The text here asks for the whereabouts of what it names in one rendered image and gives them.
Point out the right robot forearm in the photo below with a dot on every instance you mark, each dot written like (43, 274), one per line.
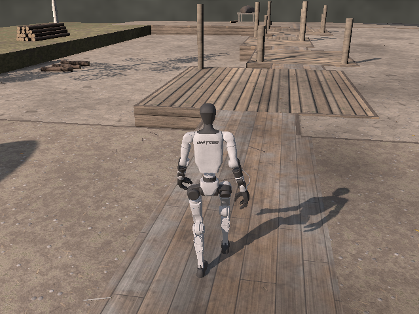
(239, 177)

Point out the right robot upper arm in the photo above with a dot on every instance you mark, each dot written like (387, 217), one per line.
(231, 148)

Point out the left robot foot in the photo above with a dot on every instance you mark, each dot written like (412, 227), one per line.
(201, 271)

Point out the robot left hand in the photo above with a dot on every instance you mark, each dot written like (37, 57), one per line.
(185, 180)

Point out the robot right hand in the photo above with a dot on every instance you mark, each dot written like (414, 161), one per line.
(245, 200)

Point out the left robot forearm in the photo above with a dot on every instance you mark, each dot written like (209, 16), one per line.
(181, 171)

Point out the left robot upper arm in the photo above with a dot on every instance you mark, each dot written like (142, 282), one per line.
(185, 148)

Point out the robot torso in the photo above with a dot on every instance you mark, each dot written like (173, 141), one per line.
(208, 152)

